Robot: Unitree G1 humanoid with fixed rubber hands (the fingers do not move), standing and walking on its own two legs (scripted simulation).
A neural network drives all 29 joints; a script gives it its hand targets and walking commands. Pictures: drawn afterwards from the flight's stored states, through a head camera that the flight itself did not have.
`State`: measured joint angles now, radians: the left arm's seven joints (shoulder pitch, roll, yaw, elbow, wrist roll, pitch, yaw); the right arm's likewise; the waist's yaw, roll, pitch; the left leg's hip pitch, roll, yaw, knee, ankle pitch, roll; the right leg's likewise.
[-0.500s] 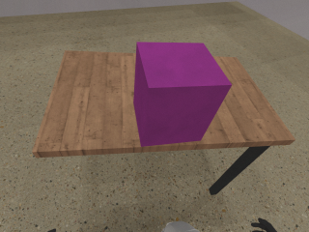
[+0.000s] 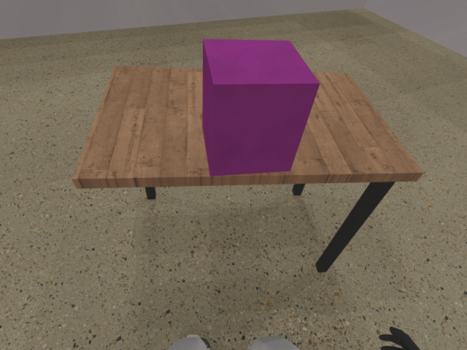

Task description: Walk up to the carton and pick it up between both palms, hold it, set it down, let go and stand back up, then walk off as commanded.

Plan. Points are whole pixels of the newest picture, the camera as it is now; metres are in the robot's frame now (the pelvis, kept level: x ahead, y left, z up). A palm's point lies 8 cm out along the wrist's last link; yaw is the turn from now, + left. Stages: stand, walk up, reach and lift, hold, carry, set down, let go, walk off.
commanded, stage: walk off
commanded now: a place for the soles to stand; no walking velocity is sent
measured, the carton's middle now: (249, 109) +0.64 -0.02 +0.08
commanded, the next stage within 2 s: none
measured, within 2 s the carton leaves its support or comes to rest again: neither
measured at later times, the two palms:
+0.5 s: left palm out of the picture -0.17 +0.25 -0.06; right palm out of the picture -0.17 -0.38 -0.12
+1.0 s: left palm out of the picture -0.59 +0.23 -0.09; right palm out of the picture -0.52 -0.41 -0.10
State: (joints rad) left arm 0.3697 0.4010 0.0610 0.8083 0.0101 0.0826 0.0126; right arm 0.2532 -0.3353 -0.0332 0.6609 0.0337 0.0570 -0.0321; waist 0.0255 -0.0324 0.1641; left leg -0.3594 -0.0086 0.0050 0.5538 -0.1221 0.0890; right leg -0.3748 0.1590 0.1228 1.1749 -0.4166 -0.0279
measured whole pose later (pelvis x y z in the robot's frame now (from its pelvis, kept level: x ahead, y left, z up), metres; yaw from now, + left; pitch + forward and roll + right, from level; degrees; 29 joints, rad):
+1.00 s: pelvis -0.62 -0.09 +0.00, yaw -3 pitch -4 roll -2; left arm 0.35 0.38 0.07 0.84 0.02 0.03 0.00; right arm 0.26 -0.43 -0.07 0.72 0.00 0.05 0.02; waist 0.04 0.09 0.06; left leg -0.56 0.01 -0.12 0.72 -0.44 0.06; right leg -0.06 0.04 0.08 0.56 -0.44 0.00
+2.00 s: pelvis -0.68 -0.08 +0.00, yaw -2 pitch -2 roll +3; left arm 0.26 0.45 0.07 0.83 0.05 -0.03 -0.05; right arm 0.40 -0.45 -0.08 0.76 0.00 -0.06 0.02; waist -0.05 -0.05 0.06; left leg -0.28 0.03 -0.09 0.62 -0.34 0.06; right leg -0.46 -0.04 0.08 0.76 -0.35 0.00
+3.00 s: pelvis -0.26 -0.06 +0.01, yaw +0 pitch -2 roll -2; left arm 0.19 0.41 0.07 0.83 0.02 -0.07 0.03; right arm 0.31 -0.44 -0.08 0.76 0.00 -0.05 0.00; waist -0.03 0.06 0.08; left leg -0.32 -0.08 -0.03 0.64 -0.28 0.09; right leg -0.33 0.01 0.04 1.17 -0.55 -0.03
